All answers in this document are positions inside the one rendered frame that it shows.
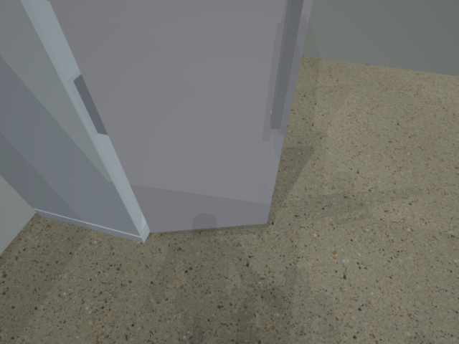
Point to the fridge door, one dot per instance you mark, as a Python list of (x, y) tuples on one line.
[(184, 89)]

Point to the handle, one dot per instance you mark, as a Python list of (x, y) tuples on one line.
[(290, 32)]

